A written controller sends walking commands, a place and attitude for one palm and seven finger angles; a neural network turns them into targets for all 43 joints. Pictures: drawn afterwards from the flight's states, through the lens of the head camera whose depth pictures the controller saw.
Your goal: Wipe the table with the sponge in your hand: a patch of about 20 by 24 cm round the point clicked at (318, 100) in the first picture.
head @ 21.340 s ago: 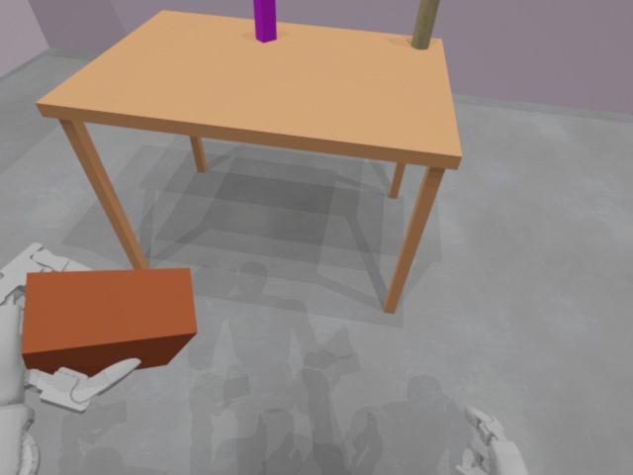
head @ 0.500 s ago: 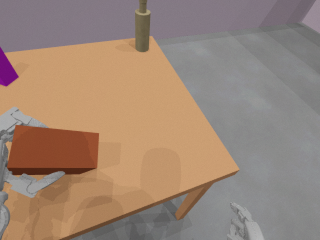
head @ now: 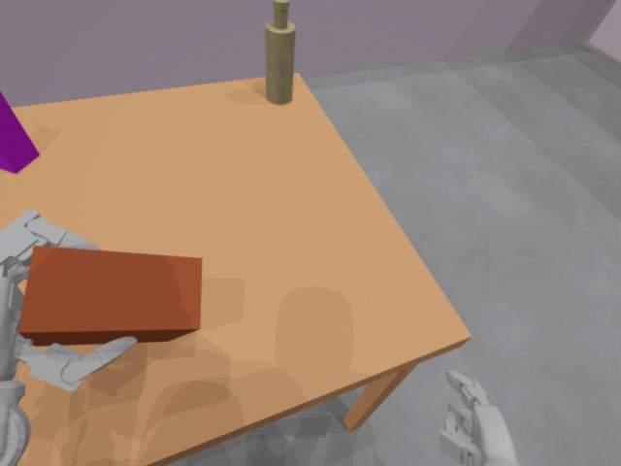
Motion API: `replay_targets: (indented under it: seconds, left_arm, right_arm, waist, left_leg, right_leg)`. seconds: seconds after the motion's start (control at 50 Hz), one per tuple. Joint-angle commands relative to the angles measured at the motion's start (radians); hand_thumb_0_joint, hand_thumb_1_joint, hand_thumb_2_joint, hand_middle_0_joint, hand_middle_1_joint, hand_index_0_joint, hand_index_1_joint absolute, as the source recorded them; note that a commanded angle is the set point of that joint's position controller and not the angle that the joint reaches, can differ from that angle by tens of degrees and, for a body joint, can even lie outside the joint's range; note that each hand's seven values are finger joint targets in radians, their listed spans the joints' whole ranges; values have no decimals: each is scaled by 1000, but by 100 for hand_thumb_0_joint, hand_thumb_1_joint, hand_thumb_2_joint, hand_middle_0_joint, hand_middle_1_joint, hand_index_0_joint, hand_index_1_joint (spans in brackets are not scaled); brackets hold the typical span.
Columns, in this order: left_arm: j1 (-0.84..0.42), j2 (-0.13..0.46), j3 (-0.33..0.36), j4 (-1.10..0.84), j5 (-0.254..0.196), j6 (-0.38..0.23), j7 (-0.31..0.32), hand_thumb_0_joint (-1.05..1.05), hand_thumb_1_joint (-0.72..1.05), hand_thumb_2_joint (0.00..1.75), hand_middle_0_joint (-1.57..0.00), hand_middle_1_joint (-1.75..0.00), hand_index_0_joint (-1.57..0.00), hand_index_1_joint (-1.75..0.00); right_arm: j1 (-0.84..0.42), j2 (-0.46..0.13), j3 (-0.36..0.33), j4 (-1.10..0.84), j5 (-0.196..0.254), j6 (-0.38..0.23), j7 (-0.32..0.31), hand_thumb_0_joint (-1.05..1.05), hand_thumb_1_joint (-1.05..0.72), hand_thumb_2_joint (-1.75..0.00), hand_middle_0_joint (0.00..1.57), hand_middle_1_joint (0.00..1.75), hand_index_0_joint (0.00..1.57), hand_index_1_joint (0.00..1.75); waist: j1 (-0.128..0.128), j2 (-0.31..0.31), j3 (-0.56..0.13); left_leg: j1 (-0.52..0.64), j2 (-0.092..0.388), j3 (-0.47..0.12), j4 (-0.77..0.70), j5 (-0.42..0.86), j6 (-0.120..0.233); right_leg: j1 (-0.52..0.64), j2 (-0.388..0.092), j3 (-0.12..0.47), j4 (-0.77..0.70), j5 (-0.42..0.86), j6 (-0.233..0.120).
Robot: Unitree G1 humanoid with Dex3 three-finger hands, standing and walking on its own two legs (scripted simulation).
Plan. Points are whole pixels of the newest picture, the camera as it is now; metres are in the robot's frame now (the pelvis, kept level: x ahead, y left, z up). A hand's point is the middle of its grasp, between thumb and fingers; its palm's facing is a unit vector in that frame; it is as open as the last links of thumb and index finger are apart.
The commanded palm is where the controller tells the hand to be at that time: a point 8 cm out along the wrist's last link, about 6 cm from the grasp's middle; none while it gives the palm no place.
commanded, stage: look again from close up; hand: left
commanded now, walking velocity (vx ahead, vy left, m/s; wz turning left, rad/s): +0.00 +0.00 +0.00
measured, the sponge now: (139, 304) +0.23 +0.20 +0.13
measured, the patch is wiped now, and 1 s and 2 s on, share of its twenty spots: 0.00 0.00 0.00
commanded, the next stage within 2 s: shuffle to correct the standing spot in 0.36 s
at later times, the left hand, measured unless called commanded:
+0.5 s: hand (78, 309) +0.21 +0.24 +0.16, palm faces +0.35 -0.86 -0.38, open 10.5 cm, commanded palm +0.15 +0.28 +0.17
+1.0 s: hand (142, 318) +0.21 +0.18 +0.16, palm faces +0.31 -0.87 -0.39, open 10.5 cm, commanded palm +0.15 +0.22 +0.17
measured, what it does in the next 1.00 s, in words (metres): shifts its weight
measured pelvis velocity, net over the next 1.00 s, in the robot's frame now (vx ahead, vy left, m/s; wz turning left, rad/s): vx -0.01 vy -0.06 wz -0.02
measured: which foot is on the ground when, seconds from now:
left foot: down 0.00-1.00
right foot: down 0.00-1.00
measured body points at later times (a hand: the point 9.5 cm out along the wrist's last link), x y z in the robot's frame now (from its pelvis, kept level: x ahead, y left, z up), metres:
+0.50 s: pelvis -0.01 +0.00 +0.00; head +0.01 +0.02 +0.45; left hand +0.19 +0.28 +0.18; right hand +0.16 -0.23 -0.07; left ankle -0.01 +0.07 -0.74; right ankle +0.01 -0.12 -0.74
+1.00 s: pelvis -0.01 -0.06 +0.00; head +0.02 -0.04 +0.45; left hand +0.19 +0.23 +0.18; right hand +0.17 -0.28 -0.07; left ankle -0.01 +0.06 -0.74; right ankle +0.01 -0.12 -0.74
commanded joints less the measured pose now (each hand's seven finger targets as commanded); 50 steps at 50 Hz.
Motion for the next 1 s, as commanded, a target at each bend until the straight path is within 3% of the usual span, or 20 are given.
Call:
replay_targets:
  seconds: [0.0,0.06,0.14,0.16,0.24,0.26,0.34,0.36,0.4,0.44,0.46,0.54,0.62,0.64,0.66,0.7,0.82,0.94,0.96,0.98]
  left_arm:
    - [-54,158,116,-187,-12,-64,25,0,10,130,-120,-160,-120,-160]
    - [-36,133,104,-129,-12,-63,22,0,10,130,-120,-160,-120,-160]
    - [-65,155,116,-146,-7,-59,24,0,10,130,-120,-160,-120,-160]
    - [-74,125,83,-140,-8,-64,18,0,10,130,-120,-160,-120,-160]
    - [-123,164,104,-211,5,-71,26,0,10,130,-120,-160,-120,-160]
    - [-116,146,88,-192,2,-76,24,0,10,130,-120,-160,-120,-160]
    - [-107,181,128,-212,8,-79,32,0,10,130,-120,-160,-120,-160]
    - [-92,147,101,-185,4,-83,26,0,10,130,-120,-160,-120,-160]
    - [-79,161,117,-186,4,-81,25,0,10,130,-120,-160,-120,-160]
    - [-54,164,130,-162,2,-75,28,0,10,130,-120,-160,-120,-160]
    - [-54,133,101,-146,-4,-77,21,0,10,130,-120,-160,-120,-160]
    - [-81,154,115,-174,-8,-68,16,0,10,130,-120,-160,-120,-160]
    - [-96,160,111,-198,-16,-63,10,0,10,130,-120,-160,-120,-160]
    - [-85,167,122,-205,-17,-58,11,0,10,130,-120,-160,-120,-160]
    - [-88,135,91,-198,-22,-59,6,0,10,130,-120,-160,-120,-160]
    - [-94,166,118,-228,-21,-58,8,0,10,130,-120,-160,-120,-160]
    - [-44,170,138,-234,-36,-48,4,0,10,130,-120,-160,-120,-160]
    - [-27,174,143,-221,-46,-28,9,0,10,130,-120,-160,-120,-160]
    - [-38,149,116,-212,-50,-27,6,0,10,130,-120,-160,-120,-160]
    - [-46,167,129,-219,-48,-24,6,0,10,130,-120,-160,-120,-160]
  right_arm:
    - [-50,-132,-67,-156,9,-50,-11,0,-90,-90,20,30,20,30]
    - [-51,-130,-59,-148,5,-40,-13,0,-90,-90,20,30,20,30]
    - [-68,-127,-59,-155,13,-46,-17,0,-90,-90,20,30,20,30]
    - [-58,-132,-56,-153,6,-44,-17,0,-90,-90,20,30,20,30]
    - [-76,-133,-61,-153,12,-63,-17,0,-90,-90,20,30,20,30]
    - [-65,-132,-55,-149,3,-61,-19,0,-90,-90,20,30,20,30]
    - [-70,-134,-64,-145,9,-75,-17,0,-90,-90,20,30,20,30]
    - [-57,-131,-58,-142,2,-71,-16,0,-90,-90,20,30,20,30]
    - [-46,-135,-68,-146,5,-75,-15,0,-90,-90,20,30,20,30]
    - [-59,-132,-65,-139,8,-73,-16,0,-90,-90,20,30,20,30]
    - [-46,-134,-62,-133,2,-68,-15,0,-90,-90,20,30,20,30]
    - [-65,-133,-68,-139,10,-65,-13,0,-90,-90,20,30,20,30]
    - [-54,-132,-78,-152,5,-54,-9,0,-90,-90,20,30,20,30]
    - [-76,-126,-74,-153,12,-55,-5,0,-90,-90,20,30,20,30]
    - [-63,-126,-73,-152,7,-50,-4,0,-90,-90,20,30,20,30]
    - [-58,-131,-83,-159,5,-47,-3,0,-90,-90,20,30,20,30]
    - [-61,-128,-88,-169,8,-41,-1,0,-90,-90,20,30,20,30]
    - [-82,-128,-83,-163,15,-44,-8,0,-90,-90,20,30,20,30]
    - [-69,-127,-81,-162,9,-42,-10,0,-90,-90,20,30,20,30]
    - [-66,-134,-89,-164,10,-43,-12,0,-90,-90,20,30,20,30]
  waist:
    - [-14,106,-193]
    - [-17,100,-168]
    - [-18,83,-143]
    - [-20,79,-144]
    - [-19,134,-149]
    - [-18,133,-150]
    - [-17,138,-158]
    - [-17,132,-153]
    - [-17,124,-153]
    - [-17,105,-158]
    - [-21,97,-161]
    - [-22,118,-170]
    - [-20,118,-189]
    - [-20,123,-188]
    - [-23,140,-185]
    - [-21,161,-192]
    - [-24,126,-211]
    - [-27,124,-181]
    - [-30,107,-180]
    - [-28,104,-178]
  left_leg:
    - [-32,152,-134,-103,306,-96]
    - [-60,145,-134,-135,200,-93]
    - [-75,142,-132,-150,108,-76]
    - [-82,140,-139,-159,86,-71]
    - [-86,140,-137,-163,26,-60]
    - [-107,138,-143,-170,9,-51]
    - [-94,134,-142,-157,23,-57]
    - [-100,136,-146,-167,20,-56]
    - [-104,139,-147,-156,53,-58]
    - [-76,132,-135,-144,95,-68]
    - [-68,134,-138,-149,121,-73]
    - [-13,160,-140,-155,291,-115]
    - [6,192,-143,-130,377,-115]
    - [20,188,-124,-133,367,-115]
    - [6,194,-132,-142,350,-113]
    - [-4,209,-141,-133,355,-109]
    - [-26,203,-122,-78,285,-79]
    - [-33,188,-95,-70,124,-52]
    - [-52,185,-100,-71,98,-48]
    - [-46,183,-95,-61,95,-46]
  right_leg:
    - [161,-83,86,-7,207,-16]
    - [137,-74,76,-24,132,-14]
    - [127,-75,98,-43,100,-12]
    - [126,-72,86,-47,75,-12]
    - [131,-69,105,-39,52,-12]
    - [147,-70,95,-45,41,-11]
    - [144,-69,108,-37,59,-16]
    - [143,-67,94,-40,49,-15]
    - [154,-74,106,-36,85,-18]
    - [137,-73,108,-40,106,-18]
    - [131,-66,94,-44,108,-18]
    - [114,-38,77,-7,150,-9]
    - [124,-46,72,-6,164,-7]
    - [105,-33,65,6,151,-5]
    - [106,-33,60,7,125,-7]
    - [117,-38,67,13,128,-9]
    - [127,-60,95,-5,203,-17]
    - [54,-61,134,-35,145,-17]
    - [63,-64,129,-40,127,-15]
    - [55,-67,144,-45,132,-16]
